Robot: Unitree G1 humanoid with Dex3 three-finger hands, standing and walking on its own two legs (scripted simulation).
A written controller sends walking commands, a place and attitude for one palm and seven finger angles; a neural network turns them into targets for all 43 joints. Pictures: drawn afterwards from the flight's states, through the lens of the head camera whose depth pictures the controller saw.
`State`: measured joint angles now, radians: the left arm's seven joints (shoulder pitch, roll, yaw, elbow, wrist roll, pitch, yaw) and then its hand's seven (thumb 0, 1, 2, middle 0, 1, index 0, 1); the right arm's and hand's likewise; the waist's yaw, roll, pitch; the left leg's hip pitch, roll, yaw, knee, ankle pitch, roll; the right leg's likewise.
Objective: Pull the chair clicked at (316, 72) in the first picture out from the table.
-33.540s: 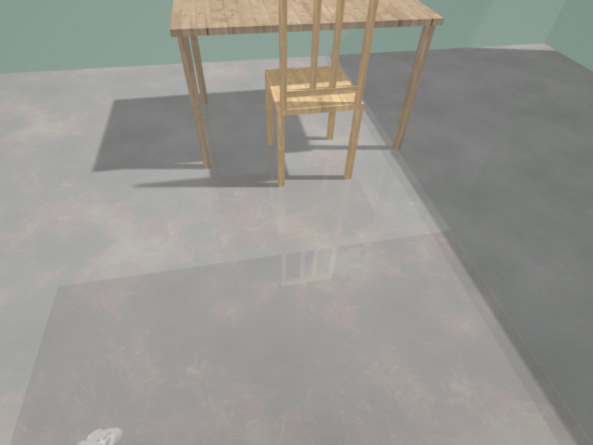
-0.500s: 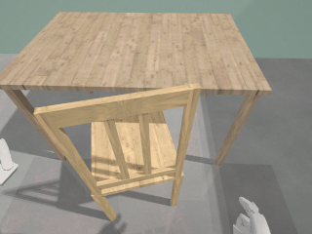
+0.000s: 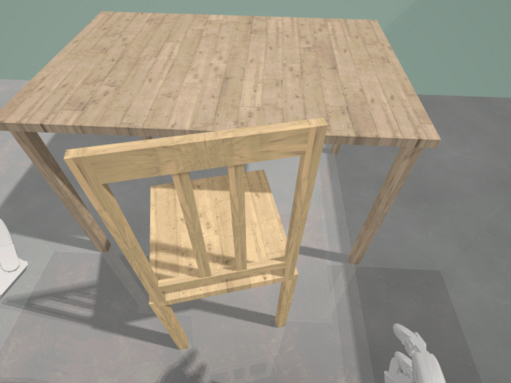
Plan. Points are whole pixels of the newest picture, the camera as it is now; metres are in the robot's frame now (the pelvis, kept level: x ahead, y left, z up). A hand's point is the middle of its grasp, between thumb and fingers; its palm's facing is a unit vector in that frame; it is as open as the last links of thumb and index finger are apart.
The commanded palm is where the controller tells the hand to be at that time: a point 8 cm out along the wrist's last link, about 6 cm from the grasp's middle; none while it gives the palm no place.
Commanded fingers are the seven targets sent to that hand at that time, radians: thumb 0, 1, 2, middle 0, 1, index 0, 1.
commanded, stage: step back with the hand held close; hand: left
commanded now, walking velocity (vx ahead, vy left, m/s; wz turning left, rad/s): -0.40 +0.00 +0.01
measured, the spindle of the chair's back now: (195, 233) +0.40 +0.15 -0.05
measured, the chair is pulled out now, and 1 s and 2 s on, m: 0.12 0.12 0.12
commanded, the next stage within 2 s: stop stepping back and stand still in 1.10 s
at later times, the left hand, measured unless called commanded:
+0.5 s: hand (24, 264) +0.20 +0.26 +0.18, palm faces +0.43 -0.75 -0.49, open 7.4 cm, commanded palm +0.13 +0.30 +0.19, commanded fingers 0.00 0.90 0.90 -0.20 -0.30 -0.20 -0.30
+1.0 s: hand out of the picture +0.13 +0.27 +0.18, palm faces +0.42 -0.76 -0.50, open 7.4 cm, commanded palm +0.08 +0.29 +0.19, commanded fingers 0.00 0.90 0.90 -0.20 -0.30 -0.20 -0.30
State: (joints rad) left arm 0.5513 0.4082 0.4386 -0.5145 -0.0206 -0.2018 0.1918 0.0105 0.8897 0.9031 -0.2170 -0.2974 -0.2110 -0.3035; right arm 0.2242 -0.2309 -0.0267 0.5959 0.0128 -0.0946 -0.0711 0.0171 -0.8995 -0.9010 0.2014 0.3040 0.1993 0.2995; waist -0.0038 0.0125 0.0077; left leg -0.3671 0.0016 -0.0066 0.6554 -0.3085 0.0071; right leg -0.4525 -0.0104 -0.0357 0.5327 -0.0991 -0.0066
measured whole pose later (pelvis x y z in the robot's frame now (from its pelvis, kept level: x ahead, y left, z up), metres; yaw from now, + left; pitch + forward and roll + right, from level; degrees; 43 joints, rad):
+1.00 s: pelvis -0.06 -0.01 +0.01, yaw +0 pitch +2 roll -1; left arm 0.60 0.46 0.48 -0.57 -0.06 -0.22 0.15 0.01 0.89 0.90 -0.22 -0.30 -0.21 -0.30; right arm 0.13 -0.16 -0.04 0.64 -0.02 -0.14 -0.07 0.02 -0.90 -0.90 0.20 0.30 0.20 0.30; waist 0.02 -0.05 0.01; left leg -0.38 0.04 0.00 0.57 -0.22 -0.01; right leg -0.49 0.04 0.04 0.92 -0.44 0.01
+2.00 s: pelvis -0.26 -0.02 +0.00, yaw +0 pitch -1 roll -2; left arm 0.53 0.49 0.47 -0.51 -0.01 -0.22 0.16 0.01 0.89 0.90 -0.22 -0.30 -0.21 -0.30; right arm 0.29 -0.17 0.02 0.65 0.01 -0.11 -0.04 0.02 -0.90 -0.90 0.20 0.30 0.20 0.30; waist -0.01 0.01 -0.04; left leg -0.38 0.04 0.02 0.73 -0.37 0.02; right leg -0.27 0.01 -0.06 0.59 -0.35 -0.03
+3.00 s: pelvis -0.24 +0.01 +0.02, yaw +1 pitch -1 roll +0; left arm 0.30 0.16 -0.02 1.12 0.00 0.00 0.03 0.00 0.91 0.90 -0.20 -0.29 -0.20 -0.30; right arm 0.30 -0.15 -0.02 1.12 -0.01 0.01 -0.03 0.01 -0.91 -0.90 0.20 0.30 0.20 0.30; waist -0.01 0.02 0.01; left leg -0.17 -0.04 0.05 0.37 -0.19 0.05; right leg -0.18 0.00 0.05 0.39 -0.19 0.01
